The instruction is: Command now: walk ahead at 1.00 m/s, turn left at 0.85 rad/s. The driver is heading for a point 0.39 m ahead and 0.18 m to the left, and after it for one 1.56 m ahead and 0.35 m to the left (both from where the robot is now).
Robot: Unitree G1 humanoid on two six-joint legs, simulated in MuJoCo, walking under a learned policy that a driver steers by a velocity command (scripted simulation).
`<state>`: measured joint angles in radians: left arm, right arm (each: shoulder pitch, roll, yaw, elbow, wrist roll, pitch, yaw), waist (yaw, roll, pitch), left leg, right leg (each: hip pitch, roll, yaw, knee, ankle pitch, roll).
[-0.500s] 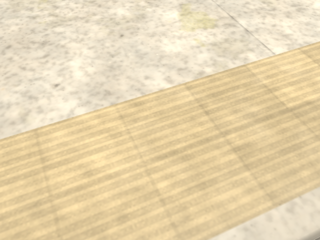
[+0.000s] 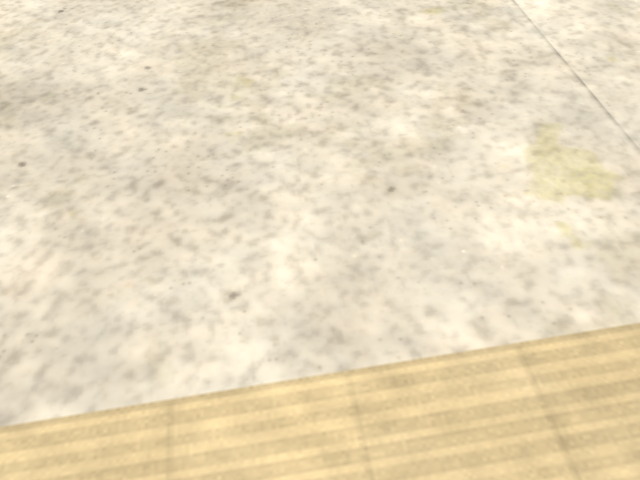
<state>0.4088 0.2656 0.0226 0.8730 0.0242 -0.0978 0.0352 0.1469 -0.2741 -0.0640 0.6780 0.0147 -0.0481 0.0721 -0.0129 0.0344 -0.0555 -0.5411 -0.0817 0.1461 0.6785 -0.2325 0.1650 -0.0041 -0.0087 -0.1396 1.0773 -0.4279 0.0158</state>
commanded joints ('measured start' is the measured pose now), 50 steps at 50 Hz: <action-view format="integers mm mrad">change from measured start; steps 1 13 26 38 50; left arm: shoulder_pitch -215 -436 -117 21 -150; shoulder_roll -52 40 7 243 -17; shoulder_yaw -40 -4 42 61 31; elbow -315 -449 -170 -8 -196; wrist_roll -40 -63 -23 -40 -69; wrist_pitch -120 -51 -17 -6 74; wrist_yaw -57 -2 -33 -28 -47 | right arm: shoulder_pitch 371 239 5 54 77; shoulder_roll -17 -116 18 -125 24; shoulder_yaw -15 -30 13 -41 -6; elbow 46 23 -200 -209 31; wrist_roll -41 45 29 12 -35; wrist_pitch -8 -32 31 -33 -74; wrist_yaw -24 -103 -40 -25 -56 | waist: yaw -100 -6 23 -168 63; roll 198 26 -133 -184 27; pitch -213 42 123 -19 161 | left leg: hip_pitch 890 -18 -362 418 299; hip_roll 282 22 216 24 361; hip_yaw -928 -513 -266 -44 -110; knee -360 -361 778 -40 -504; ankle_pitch -391 -129 -73 97 200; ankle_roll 319 83 -85 -13 -45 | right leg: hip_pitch -1005 -264 -146 -81 -815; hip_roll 85 10 -265 -238 -178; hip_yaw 324 189 354 102 269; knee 853 -469 -812 -530 270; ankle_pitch -1 478 268 1277 271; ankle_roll -65 98 -123 -139 -64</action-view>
